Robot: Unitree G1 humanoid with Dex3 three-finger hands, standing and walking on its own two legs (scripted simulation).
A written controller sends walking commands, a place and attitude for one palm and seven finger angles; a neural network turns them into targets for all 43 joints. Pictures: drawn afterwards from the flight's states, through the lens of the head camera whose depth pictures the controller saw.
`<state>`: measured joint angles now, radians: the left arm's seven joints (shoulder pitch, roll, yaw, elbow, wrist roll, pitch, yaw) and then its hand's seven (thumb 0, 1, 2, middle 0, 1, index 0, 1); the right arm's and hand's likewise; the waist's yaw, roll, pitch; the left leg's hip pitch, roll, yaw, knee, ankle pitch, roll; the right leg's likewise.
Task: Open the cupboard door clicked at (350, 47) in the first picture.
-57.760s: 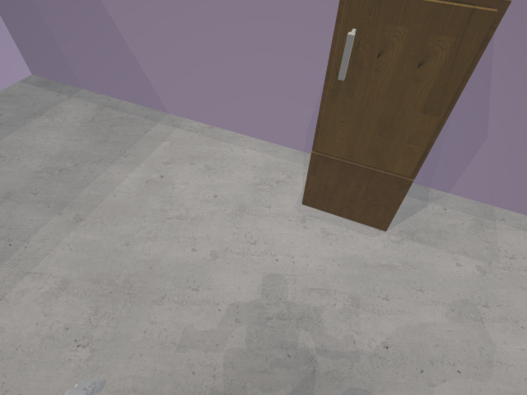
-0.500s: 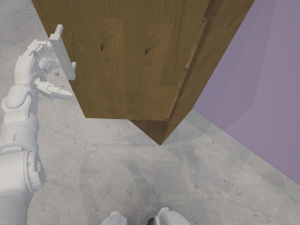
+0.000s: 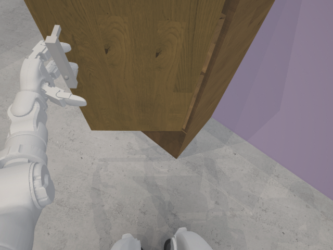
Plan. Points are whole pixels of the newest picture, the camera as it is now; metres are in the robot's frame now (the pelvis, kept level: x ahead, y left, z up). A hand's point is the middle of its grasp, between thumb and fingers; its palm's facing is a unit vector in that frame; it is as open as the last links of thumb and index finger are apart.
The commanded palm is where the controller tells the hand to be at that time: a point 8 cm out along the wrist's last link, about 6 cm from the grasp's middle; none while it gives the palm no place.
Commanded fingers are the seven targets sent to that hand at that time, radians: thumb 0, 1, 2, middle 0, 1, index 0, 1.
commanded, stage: slide the fingers in behind the handle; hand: left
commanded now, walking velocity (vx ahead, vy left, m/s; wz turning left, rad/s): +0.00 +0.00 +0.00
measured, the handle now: (65, 59) +0.55 +0.20 +0.09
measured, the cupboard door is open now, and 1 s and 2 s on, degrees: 41 40 87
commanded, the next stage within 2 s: close the thumb around the handle in 0.02 s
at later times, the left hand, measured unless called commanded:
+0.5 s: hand (64, 79) +0.49 +0.19 +0.09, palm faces -0.05 -1.00 -0.01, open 9.9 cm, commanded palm +0.47 +0.24 +0.09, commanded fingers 0.00 0.62 0.78 -0.38 -1.32 -0.38 -1.32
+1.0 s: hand (72, 77) +0.50 +0.18 +0.08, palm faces -0.05 -1.00 -0.01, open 5.6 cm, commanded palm +0.47 +0.23 +0.09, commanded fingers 0.00 0.90 0.90 -0.40 -1.35 -0.40 -1.35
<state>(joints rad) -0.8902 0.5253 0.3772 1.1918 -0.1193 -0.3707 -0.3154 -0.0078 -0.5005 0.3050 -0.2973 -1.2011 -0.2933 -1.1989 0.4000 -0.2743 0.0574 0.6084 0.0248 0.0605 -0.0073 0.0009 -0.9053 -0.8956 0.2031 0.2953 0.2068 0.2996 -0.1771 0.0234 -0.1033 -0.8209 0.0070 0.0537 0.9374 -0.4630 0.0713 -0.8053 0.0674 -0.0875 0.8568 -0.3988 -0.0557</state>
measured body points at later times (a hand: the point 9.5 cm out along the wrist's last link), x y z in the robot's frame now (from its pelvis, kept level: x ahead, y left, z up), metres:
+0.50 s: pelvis +0.00 +0.01 +0.00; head +0.11 +0.03 +0.44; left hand +0.49 +0.25 +0.09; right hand +0.01 -0.26 -0.11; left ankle -0.01 +0.07 -0.69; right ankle +0.00 -0.09 -0.69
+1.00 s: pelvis +0.00 +0.00 +0.00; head +0.11 +0.02 +0.43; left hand +0.50 +0.23 +0.08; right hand -0.01 -0.26 -0.11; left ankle -0.01 +0.07 -0.69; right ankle +0.00 -0.09 -0.69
